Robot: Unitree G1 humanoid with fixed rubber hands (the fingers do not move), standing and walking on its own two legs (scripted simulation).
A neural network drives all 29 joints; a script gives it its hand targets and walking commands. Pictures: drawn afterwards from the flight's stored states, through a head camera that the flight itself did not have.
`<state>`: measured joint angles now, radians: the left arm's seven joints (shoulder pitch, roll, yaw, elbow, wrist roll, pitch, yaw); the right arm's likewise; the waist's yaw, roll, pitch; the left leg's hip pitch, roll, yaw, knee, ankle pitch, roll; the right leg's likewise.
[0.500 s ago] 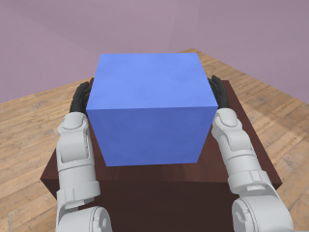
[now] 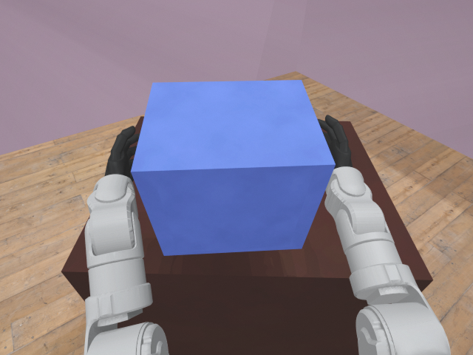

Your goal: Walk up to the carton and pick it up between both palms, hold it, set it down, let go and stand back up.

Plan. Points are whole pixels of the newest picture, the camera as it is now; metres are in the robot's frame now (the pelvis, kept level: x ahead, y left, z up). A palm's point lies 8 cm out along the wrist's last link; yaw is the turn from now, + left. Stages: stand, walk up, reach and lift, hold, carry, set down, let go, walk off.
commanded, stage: hold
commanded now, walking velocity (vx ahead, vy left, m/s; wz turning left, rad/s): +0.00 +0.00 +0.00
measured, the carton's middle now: (231, 169) +0.40 +0.00 +0.14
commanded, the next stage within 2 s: set down in 1.94 s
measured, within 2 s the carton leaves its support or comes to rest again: neither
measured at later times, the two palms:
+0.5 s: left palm (120, 174) +0.35 +0.18 +0.18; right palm (337, 162) +0.35 -0.17 +0.18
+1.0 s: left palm (120, 174) +0.35 +0.18 +0.18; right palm (336, 161) +0.35 -0.17 +0.18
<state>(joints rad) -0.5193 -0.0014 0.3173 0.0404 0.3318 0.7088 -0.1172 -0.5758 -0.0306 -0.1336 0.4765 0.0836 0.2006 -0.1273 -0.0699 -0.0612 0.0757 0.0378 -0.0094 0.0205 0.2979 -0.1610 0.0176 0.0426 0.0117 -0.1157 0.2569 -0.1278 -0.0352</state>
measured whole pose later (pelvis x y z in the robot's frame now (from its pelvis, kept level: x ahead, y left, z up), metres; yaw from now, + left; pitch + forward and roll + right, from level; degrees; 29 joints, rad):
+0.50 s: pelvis +0.00 +0.00 +0.00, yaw +0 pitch -10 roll +0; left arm -0.53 0.01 0.32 0.06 0.33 0.70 -0.12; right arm -0.58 -0.02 -0.14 0.48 0.07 0.20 -0.13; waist -0.07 -0.07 0.06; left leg 0.03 -0.01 0.02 0.30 -0.16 0.01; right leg 0.04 0.01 -0.12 0.26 -0.13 -0.04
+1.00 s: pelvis +0.00 +0.00 +0.00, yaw +0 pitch -10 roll +0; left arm -0.53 0.00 0.32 0.06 0.34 0.71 -0.12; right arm -0.58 -0.02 -0.14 0.49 0.07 0.20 -0.13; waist -0.07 -0.07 0.06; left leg 0.05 -0.01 0.02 0.29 -0.16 0.02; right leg 0.05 0.01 -0.12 0.26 -0.13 -0.04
